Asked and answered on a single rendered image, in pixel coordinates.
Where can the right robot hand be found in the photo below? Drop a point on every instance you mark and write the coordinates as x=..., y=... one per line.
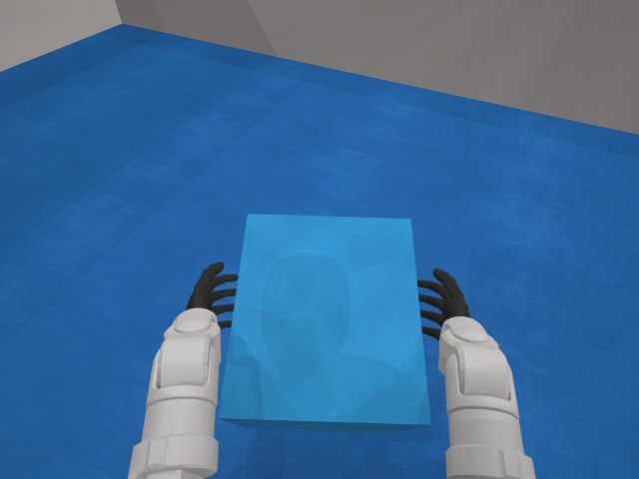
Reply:
x=451, y=305

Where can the carton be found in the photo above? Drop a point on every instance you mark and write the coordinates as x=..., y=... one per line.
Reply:
x=326, y=331

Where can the left robot hand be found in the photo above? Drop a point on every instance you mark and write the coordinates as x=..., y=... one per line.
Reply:
x=203, y=297

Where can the robot right forearm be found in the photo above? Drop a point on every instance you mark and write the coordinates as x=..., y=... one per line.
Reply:
x=484, y=430

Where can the robot left forearm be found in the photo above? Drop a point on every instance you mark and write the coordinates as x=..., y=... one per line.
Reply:
x=178, y=435

